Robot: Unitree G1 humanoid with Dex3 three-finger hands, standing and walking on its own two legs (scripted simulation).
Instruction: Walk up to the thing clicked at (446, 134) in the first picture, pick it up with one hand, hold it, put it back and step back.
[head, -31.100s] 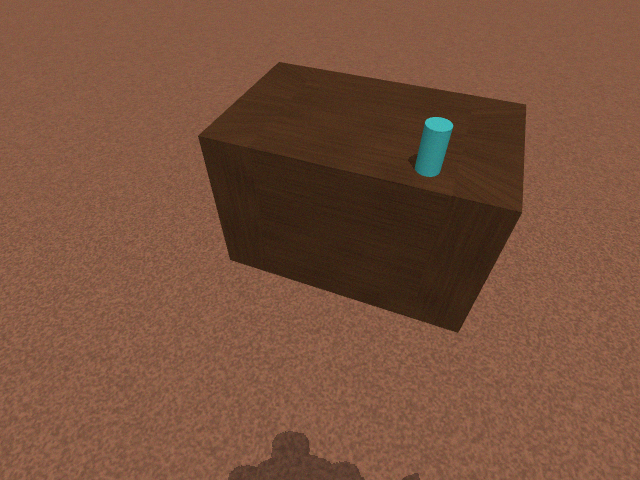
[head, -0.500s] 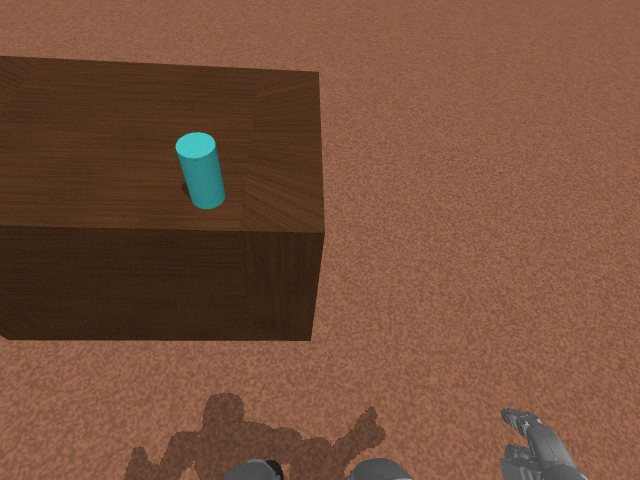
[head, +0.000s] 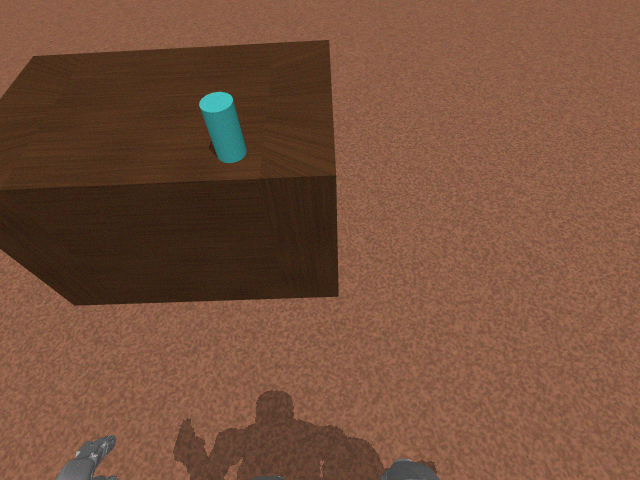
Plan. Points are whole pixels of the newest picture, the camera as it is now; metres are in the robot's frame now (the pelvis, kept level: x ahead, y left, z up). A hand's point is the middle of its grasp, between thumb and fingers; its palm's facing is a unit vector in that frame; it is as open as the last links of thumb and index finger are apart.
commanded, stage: step back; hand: left
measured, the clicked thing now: (224, 129) +0.82 +0.19 -0.09
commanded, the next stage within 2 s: stand in 1.76 s
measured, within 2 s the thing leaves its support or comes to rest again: neither
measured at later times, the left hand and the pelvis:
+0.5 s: hand out of the picture -0.08 +0.28 -0.15, palm faces -0.09 -0.91 -0.41, open 7.4 cm; pelvis -0.16 +0.02 -0.01, yaw -4 degrees
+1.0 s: hand out of the picture -0.19 +0.31 -0.15, palm faces -0.03 -0.94 -0.33, open 7.4 cm; pelvis -0.27 +0.04 +0.01, yaw -3 degrees
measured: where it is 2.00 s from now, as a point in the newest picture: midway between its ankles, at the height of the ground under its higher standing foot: outside the picture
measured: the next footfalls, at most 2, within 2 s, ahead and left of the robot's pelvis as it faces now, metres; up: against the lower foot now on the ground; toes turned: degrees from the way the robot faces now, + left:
left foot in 0.06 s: -0.01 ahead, +0.14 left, +0.00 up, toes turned -1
right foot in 0.42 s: -0.14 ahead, -0.10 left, +0.00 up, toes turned -4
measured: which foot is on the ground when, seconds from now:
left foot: up 0.00-0.04, down 0.06-0.46, up 0.48-0.74, down 0.76-1.00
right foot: down 0.00-0.08, up 0.10-0.40, down 0.42-0.78, up 0.80-1.00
